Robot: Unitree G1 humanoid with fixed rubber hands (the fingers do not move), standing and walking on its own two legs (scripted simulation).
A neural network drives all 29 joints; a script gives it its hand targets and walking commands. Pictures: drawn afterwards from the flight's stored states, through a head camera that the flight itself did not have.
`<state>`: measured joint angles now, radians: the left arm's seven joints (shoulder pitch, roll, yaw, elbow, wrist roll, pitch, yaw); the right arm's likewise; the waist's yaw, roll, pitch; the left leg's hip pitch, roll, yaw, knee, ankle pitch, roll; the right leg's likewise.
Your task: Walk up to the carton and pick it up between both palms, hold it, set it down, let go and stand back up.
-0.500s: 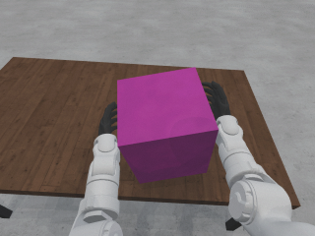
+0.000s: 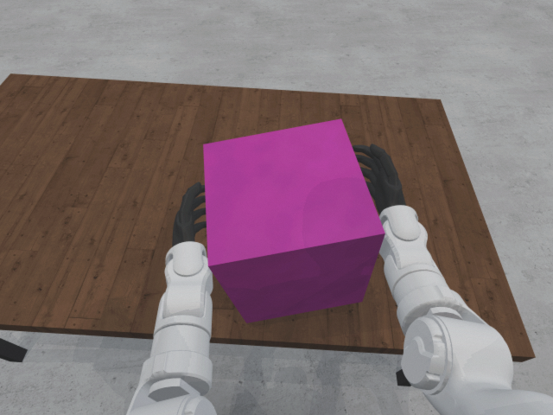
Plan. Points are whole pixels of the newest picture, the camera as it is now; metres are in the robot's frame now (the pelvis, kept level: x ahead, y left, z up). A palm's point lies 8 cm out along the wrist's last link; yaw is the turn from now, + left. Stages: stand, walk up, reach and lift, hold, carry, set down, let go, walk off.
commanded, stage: set down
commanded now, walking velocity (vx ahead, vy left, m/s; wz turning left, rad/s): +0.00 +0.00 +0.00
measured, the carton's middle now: (289, 230) +0.39 +0.02 +0.00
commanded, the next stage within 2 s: none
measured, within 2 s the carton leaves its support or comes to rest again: neither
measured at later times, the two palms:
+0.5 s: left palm (194, 246) +0.35 +0.17 +0.00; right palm (380, 206) +0.43 -0.12 +0.03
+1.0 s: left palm (199, 252) +0.35 +0.16 -0.02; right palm (377, 212) +0.43 -0.12 +0.01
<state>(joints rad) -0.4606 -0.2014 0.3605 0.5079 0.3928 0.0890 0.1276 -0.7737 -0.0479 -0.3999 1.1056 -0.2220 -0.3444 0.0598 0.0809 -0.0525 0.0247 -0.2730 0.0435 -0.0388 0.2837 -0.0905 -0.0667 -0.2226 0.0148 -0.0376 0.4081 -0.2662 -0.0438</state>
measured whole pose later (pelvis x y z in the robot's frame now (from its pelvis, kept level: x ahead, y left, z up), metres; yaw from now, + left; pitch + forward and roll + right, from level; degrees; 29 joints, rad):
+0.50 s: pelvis +0.01 +0.00 +0.00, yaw +0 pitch +11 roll +1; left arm -0.43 -0.20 0.38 0.60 0.37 -0.09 0.16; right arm -0.77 -0.06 -0.40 1.20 -0.25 -0.50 0.04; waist 0.08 -0.05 -0.01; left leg -0.38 0.05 -0.04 0.28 -0.09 -0.07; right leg -0.34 0.02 -0.04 0.41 -0.27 -0.05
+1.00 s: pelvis +0.02 +0.00 +0.00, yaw +0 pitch +16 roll +1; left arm -0.43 -0.20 0.39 0.69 0.34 -0.25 0.18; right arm -0.77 -0.08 -0.40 1.27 -0.27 -0.60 0.03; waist 0.08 -0.05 -0.05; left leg -0.48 0.05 -0.04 0.29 -0.09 -0.07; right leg -0.43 0.02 -0.04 0.41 -0.26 -0.05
